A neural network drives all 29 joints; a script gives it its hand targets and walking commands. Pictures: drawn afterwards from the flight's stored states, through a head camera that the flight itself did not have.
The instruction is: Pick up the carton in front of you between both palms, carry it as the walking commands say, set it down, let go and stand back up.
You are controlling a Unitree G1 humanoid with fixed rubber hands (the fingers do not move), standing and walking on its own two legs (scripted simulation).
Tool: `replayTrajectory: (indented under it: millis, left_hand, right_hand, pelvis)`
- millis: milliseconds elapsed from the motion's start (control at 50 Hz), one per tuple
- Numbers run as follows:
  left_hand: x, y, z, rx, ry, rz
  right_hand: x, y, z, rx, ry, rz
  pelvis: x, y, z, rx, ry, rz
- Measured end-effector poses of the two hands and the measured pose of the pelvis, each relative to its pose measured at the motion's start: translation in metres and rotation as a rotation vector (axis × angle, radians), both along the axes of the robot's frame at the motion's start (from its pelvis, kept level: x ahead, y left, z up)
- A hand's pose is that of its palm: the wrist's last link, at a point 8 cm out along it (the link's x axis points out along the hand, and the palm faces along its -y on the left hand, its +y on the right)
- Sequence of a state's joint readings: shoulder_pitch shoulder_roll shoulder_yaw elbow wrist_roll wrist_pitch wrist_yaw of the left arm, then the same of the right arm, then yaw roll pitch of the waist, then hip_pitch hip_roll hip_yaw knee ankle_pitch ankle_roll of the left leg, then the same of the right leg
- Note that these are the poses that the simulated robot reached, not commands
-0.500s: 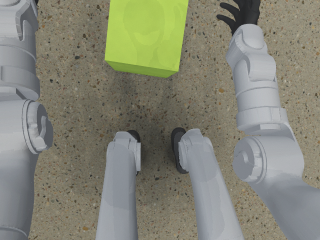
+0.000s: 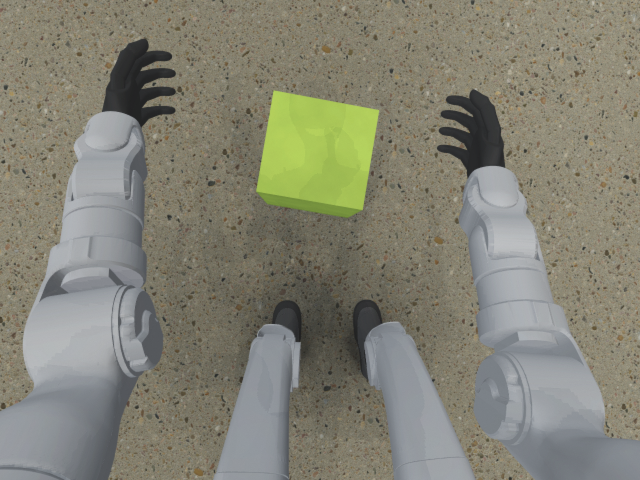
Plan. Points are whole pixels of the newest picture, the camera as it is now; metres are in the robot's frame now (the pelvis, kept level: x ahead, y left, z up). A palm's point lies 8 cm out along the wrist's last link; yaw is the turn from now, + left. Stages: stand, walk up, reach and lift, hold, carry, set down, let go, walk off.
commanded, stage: let go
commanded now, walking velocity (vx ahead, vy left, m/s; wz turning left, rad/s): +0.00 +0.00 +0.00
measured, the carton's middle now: (315, 163) +0.53 +0.00 -0.55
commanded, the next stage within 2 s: stand in 1.18 s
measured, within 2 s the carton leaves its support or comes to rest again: neither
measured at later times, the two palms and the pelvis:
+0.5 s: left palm (103, 276) +0.33 +0.20 -0.01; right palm out of the picture +0.28 -0.25 +0.00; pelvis +0.06 -0.03 +0.08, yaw +1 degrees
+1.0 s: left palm (68, 414) +0.23 +0.21 +0.04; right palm out of the picture +0.24 -0.26 +0.04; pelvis +0.08 -0.03 +0.10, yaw +1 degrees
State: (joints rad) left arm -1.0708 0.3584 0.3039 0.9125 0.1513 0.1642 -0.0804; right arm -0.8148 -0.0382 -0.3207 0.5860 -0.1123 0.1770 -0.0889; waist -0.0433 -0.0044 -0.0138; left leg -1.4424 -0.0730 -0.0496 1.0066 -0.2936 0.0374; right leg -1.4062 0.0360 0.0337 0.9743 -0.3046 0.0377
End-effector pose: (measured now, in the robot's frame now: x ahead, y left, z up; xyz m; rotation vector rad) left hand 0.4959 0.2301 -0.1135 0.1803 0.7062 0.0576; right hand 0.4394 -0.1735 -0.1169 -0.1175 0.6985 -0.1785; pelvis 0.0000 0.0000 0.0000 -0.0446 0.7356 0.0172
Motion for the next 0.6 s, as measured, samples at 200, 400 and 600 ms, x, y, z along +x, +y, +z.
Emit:
replayTrajectory:
  millis: [200, 400, 600]
  left_hand:
    - [-0.082, -0.004, 0.039, 0.005, 0.022, 0.051]
    - [-0.139, -0.020, 0.084, 0.006, 0.039, 0.022]
    - [-0.201, -0.029, 0.121, 0.002, 0.055, 0.015]
  right_hand:
    - [-0.062, -0.037, 0.049, -0.028, 0.072, 0.117]
    - [-0.127, -0.070, 0.099, -0.007, 0.089, 0.103]
    - [-0.187, -0.088, 0.139, -0.006, 0.099, 0.080]
  pelvis:
    - [0.026, -0.012, 0.040, 0.027, -0.136, 0.006]
    - [0.051, -0.025, 0.069, 0.044, -0.322, -0.008]
    - [0.074, -0.032, 0.093, 0.050, -0.538, -0.018]
